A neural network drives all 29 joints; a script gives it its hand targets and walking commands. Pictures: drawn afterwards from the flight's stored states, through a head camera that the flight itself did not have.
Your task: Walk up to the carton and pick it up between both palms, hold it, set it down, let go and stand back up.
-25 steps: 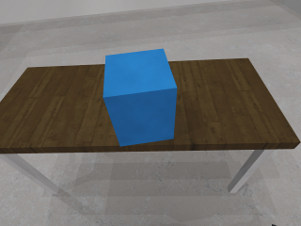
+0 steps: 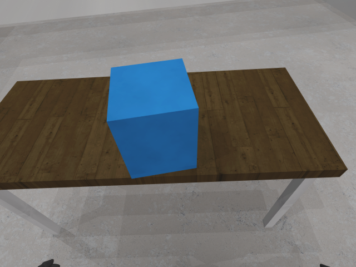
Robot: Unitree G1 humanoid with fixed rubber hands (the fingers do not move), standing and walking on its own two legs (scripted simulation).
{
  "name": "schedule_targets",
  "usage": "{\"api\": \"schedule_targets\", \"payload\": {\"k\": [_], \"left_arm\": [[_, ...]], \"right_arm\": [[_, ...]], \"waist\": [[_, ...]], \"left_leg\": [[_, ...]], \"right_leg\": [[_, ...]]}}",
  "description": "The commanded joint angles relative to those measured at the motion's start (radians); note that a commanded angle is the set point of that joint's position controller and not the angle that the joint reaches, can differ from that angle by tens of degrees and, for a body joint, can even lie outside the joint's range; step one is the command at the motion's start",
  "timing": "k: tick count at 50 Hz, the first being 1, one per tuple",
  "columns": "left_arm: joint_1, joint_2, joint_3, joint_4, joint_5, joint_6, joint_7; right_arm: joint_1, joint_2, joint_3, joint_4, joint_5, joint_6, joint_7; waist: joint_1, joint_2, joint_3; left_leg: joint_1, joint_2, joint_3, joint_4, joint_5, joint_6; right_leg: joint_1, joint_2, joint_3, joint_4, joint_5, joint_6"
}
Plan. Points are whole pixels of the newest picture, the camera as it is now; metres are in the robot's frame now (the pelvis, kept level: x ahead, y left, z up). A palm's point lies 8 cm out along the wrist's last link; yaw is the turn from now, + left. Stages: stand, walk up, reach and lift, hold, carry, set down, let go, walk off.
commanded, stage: walk up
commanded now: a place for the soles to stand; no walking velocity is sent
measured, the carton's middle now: (156, 120) +0.51 +0.07 +0.02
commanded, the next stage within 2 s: none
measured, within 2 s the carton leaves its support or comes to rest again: neither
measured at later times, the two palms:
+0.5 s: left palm out of the picture +0.12 +0.33 -0.05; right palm out of the picture +0.10 -0.32 -0.09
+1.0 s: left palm out of the picture +0.11 +0.50 -0.06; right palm out of the picture +0.10 -0.18 -0.03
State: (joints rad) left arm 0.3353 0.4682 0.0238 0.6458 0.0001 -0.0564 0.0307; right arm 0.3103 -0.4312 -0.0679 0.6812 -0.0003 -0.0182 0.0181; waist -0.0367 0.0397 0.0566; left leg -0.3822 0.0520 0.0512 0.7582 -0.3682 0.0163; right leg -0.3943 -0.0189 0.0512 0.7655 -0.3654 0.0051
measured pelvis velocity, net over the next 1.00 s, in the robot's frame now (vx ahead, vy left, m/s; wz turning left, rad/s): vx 0.03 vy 0.16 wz -0.01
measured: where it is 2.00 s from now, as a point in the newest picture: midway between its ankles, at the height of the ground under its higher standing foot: outside the picture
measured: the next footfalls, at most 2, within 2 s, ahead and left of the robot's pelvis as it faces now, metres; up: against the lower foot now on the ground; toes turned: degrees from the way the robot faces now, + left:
left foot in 0.76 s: +0.15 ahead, +0.20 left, +0.00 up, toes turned +3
right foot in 1.72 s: +0.15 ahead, -0.02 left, +0.00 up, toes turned +3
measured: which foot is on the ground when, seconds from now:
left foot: down 0.00-0.46, up 0.48-0.74, down 0.76-1.00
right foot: down 0.00-0.76, up 0.78-1.00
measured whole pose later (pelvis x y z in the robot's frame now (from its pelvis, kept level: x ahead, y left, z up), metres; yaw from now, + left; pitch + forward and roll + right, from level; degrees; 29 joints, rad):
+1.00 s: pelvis +0.03 +0.16 +0.02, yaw -1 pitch +0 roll -6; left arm 0.40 0.52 0.02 0.65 0.00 -0.03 0.08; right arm 0.28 -0.44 -0.12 0.69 0.00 0.02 0.05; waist -0.04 0.05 0.10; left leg -0.38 0.02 0.06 0.58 -0.25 0.04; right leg -0.60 -0.01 0.10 1.16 -0.38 0.00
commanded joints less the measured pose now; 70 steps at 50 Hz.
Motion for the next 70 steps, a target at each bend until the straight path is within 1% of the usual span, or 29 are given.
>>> {"api": "schedule_targets", "payload": {"k": [1,3,7,10,13,18,20,21,23,24,26,27,29,32,35,36,37,38,39,41,48,52,53,54,56,60,65,66,70], "left_arm": [[0.014,0.252,0.073,0.014,0.019,-0.023,-0.002],[-0.032,0.248,0.061,-0.001,0.022,-0.022,-0.005],[-0.006,0.166,0.040,0.007,0.012,-0.018,-0.003],[-0.015,0.200,0.047,0.013,0.027,-0.025,0.002],[-0.018,0.248,0.061,0.007,0.018,-0.025,0.004],[-0.047,0.180,0.036,0.004,0.018,-0.016,0.000],[-0.031,0.182,0.037,0.017,0.020,-0.015,-0.004],[0.128,0.281,0.091,0.069,0.021,-0.034,0.023],[0.291,0.395,0.139,0.102,0.027,-0.049,0.034],[0.289,0.407,0.150,0.084,0.028,-0.054,0.050],[0.180,0.348,0.131,0.030,0.018,-0.065,0.058],[0.158,0.341,0.129,0.022,0.016,-0.068,0.059],[0.179,0.328,0.119,0.022,0.021,-0.071,0.057],[0.206,0.351,0.122,0.007,0.018,-0.068,0.062],[0.050,0.371,0.120,-0.044,0.020,-0.055,0.060],[-0.011,0.349,0.108,-0.050,0.025,-0.047,0.059],[0.045,0.240,0.070,-0.042,0.029,-0.039,0.067],[0.103,0.126,0.028,-0.033,0.016,-0.038,0.071],[0.150,0.120,0.029,-0.021,-0.002,-0.028,0.075],[0.135,0.279,0.068,0.052,-0.008,0.010,0.074],[0.199,0.186,0.084,0.094,0.004,0.022,0.035],[0.221,0.202,0.081,0.091,0.013,0.039,0.031],[0.198,0.202,0.075,0.103,0.019,0.037,0.032],[0.180,0.189,0.073,0.073,0.016,0.035,0.031],[0.197,0.208,0.074,0.098,0.016,0.039,0.033],[0.206,0.174,0.064,0.105,0.015,0.038,0.037],[0.128,0.155,0.055,0.068,0.023,0.034,0.034],[0.151,0.171,0.061,0.082,0.018,0.036,0.031],[0.117,0.145,0.051,0.059,0.011,0.030,0.029]], "right_arm": [[-0.061,-0.170,-0.034,-0.008,-0.017,-0.009,-0.003],[-0.035,-0.178,-0.040,-0.017,-0.021,-0.015,-0.004],[-0.078,-0.239,-0.045,-0.014,-0.029,-0.033,-0.006],[-0.108,-0.205,-0.042,-0.015,-0.019,-0.020,-0.003],[-0.075,-0.195,-0.037,0.001,-0.021,-0.014,-0.006],[-0.130,-0.225,-0.042,-0.012,-0.024,-0.023,-0.004],[-0.107,-0.232,-0.050,-0.004,-0.032,-0.016,-0.005],[-0.107,-0.289,-0.081,-0.075,-0.084,0.012,0.022],[-0.169,-0.178,-0.065,-0.131,-0.087,0.043,0.042],[-0.206,-0.187,-0.068,-0.158,-0.097,0.046,0.038],[-0.170,-0.231,-0.084,-0.134,-0.086,0.040,0.041],[-0.136,-0.234,-0.092,-0.120,-0.072,0.039,0.044],[-0.126,-0.196,-0.094,-0.119,-0.067,0.035,0.051],[-0.150,-0.188,-0.105,-0.129,-0.056,0.050,0.058],[-0.040,-0.215,-0.119,-0.082,-0.042,0.038,0.063],[0.076,-0.195,-0.126,-0.047,-0.042,0.032,0.058],[0.195,-0.248,-0.152,0.019,-0.062,0.021,0.039],[0.223,-0.301,-0.156,0.008,-0.074,0.013,0.024],[0.116,-0.366,-0.158,-0.032,-0.048,0.005,0.016],[-0.029,-0.334,-0.157,-0.044,-0.038,0.024,0.019],[-0.011,-0.205,-0.095,-0.068,-0.040,0.000,0.003],[-0.005,-0.219,-0.097,-0.085,-0.036,0.012,0.004],[0.042,-0.199,-0.097,-0.064,-0.038,0.013,0.006],[0.047,-0.214,-0.091,-0.070,-0.037,0.010,0.005],[0.038,-0.213,-0.093,-0.065,-0.025,0.010,0.005],[0.070,-0.182,-0.084,-0.059,-0.017,0.005,-0.004],[0.037,-0.167,-0.076,-0.034,-0.017,0.005,-0.005],[0.056,-0.196,-0.082,-0.036,-0.016,-0.003,-0.011],[0.064,-0.186,-0.075,-0.026,-0.030,-0.005,-0.016]], "waist": [[0.022,-0.140,-0.054],[0.008,-0.180,-0.032],[0.025,0.000,-0.138],[0.029,-0.076,-0.106],[0.011,-0.107,-0.100],[0.033,0.004,-0.083],[0.026,-0.045,-0.088],[0.053,0.064,-0.068],[0.119,-0.243,-0.020],[0.132,-0.143,0.004],[0.078,-0.047,0.059],[0.054,-0.045,0.072],[0.054,-0.094,0.032],[0.065,-0.194,0.041],[-0.014,-0.227,-0.013],[-0.111,-0.201,-0.034],[-0.146,-0.001,-0.082],[-0.151,0.314,-0.079],[-0.075,0.360,-0.042],[-0.021,0.178,0.082],[0.014,0.056,-0.044],[-0.006,0.119,-0.082],[-0.025,0.054,-0.081],[-0.029,0.107,-0.062],[-0.026,0.062,-0.052],[-0.022,0.032,-0.070],[-0.029,0.005,-0.047],[-0.021,-0.043,-0.057],[-0.037,-0.010,-0.073]], "left_leg": [[-0.018,0.016,-0.045,-0.044,-0.127,0.025],[0.060,0.023,-0.057,-0.076,-0.107,0.026],[0.125,0.179,-0.204,-0.216,0.051,0.116],[0.054,0.081,-0.046,-0.044,0.165,0.058],[0.083,0.044,-0.056,-0.046,0.076,0.040],[0.067,0.133,-0.145,-0.212,-0.033,0.091],[0.052,0.128,-0.154,-0.206,-0.064,0.090],[-0.073,0.093,-0.143,-0.103,-0.231,0.109],[-0.496,-0.030,-0.072,0.285,-0.328,0.042],[-0.573,0.033,-0.178,0.366,-0.269,0.043],[-0.525,0.079,-0.191,0.365,-0.161,0.019],[-0.447,0.092,-0.159,0.380,-0.093,0.006],[-0.339,0.073,-0.110,0.337,-0.094,0.003],[-0.272,0.063,-0.093,0.262,-0.068,0.001],[-0.001,0.045,-0.059,0.105,-0.040,0.020],[0.223,0.010,-0.051,-0.047,0.023,0.038],[0.400,0.005,-0.116,-0.111,0.036,0.023],[0.377,0.117,-0.289,-0.317,-0.066,0.007],[0.271,0.291,-0.603,-0.482,-0.066,0.005],[-0.050,0.254,-0.584,-0.595,-0.591,-0.039],[0.195,0.125,-0.235,-0.451,-0.050,-0.044],[0.271,0.118,-0.229,-0.496,-0.210,-0.015],[0.292,0.129,-0.245,-0.503,-0.232,-0.014],[0.317,0.128,-0.262,-0.496,-0.185,-0.009],[0.320,0.124,-0.281,-0.513,-0.198,-0.040],[0.371,0.139,-0.184,-0.456,0.226,-0.053],[0.372,0.164,-0.227,-0.441,0.203,0.037],[0.346,0.181,-0.274,-0.442,0.188,-0.044],[0.396,0.166,-0.221,-0.427,0.255,-0.003]], "right_leg": [[0.004,-0.152,0.318,-0.209,0.032,-0.163],[-0.060,-0.158,0.312,-0.218,0.091,-0.169],[0.002,-0.007,0.020,-0.010,0.217,-0.059],[0.056,-0.077,0.161,-0.106,0.302,-0.107],[0.016,-0.132,0.245,-0.148,0.273,-0.156],[-0.014,-0.024,0.074,-0.064,0.175,-0.080],[0.001,-0.021,0.084,-0.079,0.111,-0.088],[0.078,-0.080,0.138,-0.110,-0.109,-0.126],[0.363,-0.315,0.653,-0.398,-0.397,-0.244],[0.356,-0.407,0.748,-0.440,-0.366,-0.277],[0.278,-0.399,0.632,-0.392,-0.121,-0.297],[0.246,-0.327,0.486,-0.345,0.060,-0.258],[0.190,-0.274,0.381,-0.283,0.343,-0.245],[0.147,-0.268,0.325,-0.264,0.395,-0.247],[-0.054,-0.250,0.258,-0.217,0.152,-0.220],[-0.193,-0.205,0.200,-0.108,0.125,-0.178],[-0.301,-0.111,0.091,0.174,0.161,-0.105],[-0.380,0.045,0.031,0.394,-0.165,-0.062],[-0.437,0.105,0.038,0.508,-0.258,-0.023],[-0.287,0.018,0.099,0.517,-0.147,-0.041],[-0.267,0.030,0.069,0.396,0.113,0.013],[-0.292,0.032,0.028,0.363,0.100,0.021],[-0.306,0.034,0.021,0.368,0.094,0.014],[-0.311,0.023,0.029,0.338,0.089,0.022],[-0.323,0.022,0.036,0.330,0.103,0.019],[-0.257,0.013,0.035,0.276,0.094,0.003],[-0.263,0.004,0.066,0.179,0.052,0.005],[-0.221,0.009,0.105,0.195,0.074,-0.005],[-0.221,0.007,0.075,0.112,0.056,-0.009]]}}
